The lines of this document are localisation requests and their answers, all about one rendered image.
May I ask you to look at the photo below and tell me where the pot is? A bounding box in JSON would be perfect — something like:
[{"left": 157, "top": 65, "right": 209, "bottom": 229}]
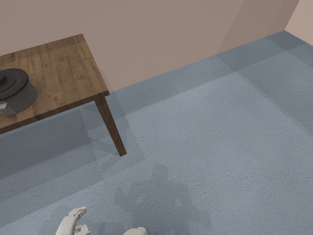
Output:
[{"left": 0, "top": 80, "right": 38, "bottom": 116}]

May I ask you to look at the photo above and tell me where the table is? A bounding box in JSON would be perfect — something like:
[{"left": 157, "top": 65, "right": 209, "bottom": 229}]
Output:
[{"left": 0, "top": 33, "right": 127, "bottom": 157}]

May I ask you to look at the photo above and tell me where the lid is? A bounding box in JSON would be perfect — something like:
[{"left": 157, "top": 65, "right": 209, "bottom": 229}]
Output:
[{"left": 0, "top": 68, "right": 28, "bottom": 102}]

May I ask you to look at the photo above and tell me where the robot left hand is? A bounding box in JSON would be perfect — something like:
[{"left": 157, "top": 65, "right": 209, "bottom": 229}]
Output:
[{"left": 56, "top": 207, "right": 91, "bottom": 235}]

